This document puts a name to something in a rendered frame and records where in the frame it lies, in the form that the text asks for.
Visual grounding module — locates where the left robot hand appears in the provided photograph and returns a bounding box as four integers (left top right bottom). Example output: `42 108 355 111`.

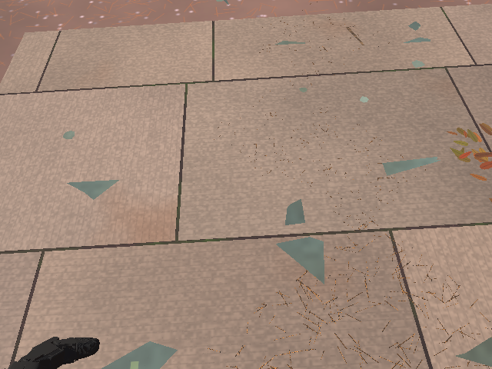
8 337 100 369

